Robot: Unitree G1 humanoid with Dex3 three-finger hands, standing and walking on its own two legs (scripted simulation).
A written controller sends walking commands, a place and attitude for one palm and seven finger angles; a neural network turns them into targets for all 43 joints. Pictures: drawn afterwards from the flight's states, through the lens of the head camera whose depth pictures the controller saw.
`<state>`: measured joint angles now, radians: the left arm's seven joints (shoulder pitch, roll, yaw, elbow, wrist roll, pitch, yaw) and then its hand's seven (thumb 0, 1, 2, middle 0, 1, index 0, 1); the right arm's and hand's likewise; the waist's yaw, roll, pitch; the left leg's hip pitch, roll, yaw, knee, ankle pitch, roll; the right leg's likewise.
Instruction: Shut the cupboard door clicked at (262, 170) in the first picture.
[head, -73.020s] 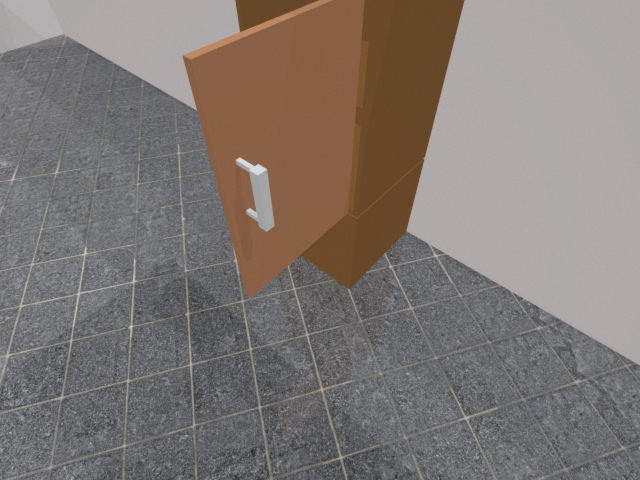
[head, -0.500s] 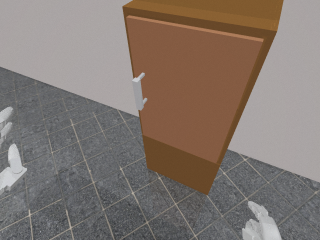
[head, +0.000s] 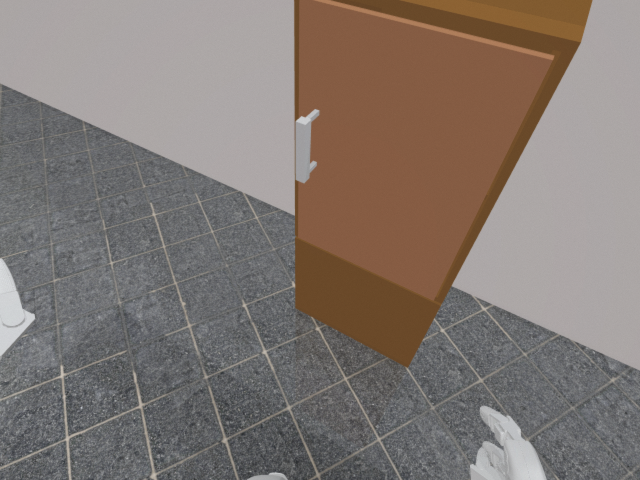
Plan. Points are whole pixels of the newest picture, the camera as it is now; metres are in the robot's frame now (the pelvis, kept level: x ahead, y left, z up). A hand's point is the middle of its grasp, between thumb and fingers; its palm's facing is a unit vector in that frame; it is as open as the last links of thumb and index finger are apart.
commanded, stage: step back with the hand held close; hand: left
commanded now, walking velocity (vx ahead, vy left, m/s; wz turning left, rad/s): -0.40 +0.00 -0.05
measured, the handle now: (308, 146) +0.72 +0.08 +0.00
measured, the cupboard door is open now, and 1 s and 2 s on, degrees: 0 0 0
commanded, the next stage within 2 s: stop stepping back and stand still in 0.54 s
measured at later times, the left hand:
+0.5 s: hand out of the picture +0.11 +0.29 +0.18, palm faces +0.49 -0.74 -0.46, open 7.4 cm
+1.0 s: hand out of the picture +0.02 +0.28 +0.19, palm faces +0.50 -0.80 -0.34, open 7.4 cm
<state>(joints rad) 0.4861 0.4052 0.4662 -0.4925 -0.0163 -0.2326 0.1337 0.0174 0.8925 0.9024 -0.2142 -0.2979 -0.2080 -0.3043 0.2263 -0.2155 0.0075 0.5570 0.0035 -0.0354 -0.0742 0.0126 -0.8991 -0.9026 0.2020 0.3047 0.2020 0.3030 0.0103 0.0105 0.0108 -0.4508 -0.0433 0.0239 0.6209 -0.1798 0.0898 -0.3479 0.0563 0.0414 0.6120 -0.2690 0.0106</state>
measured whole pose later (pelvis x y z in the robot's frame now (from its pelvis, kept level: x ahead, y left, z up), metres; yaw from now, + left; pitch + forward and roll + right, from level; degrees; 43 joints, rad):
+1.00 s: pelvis -0.17 +0.00 -0.01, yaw -3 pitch -3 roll -3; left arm 0.50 0.41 0.44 -0.39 -0.05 -0.20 0.16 0.01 0.89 0.90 -0.22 -0.30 -0.21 -0.31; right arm 0.37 -0.29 -0.03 0.70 0.01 -0.04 -0.10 0.01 -0.90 -0.90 0.20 0.30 0.20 0.30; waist -0.01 0.03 -0.15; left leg -0.47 0.03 0.03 0.69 -0.21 0.02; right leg 0.00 0.02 -0.02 0.55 -0.50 0.01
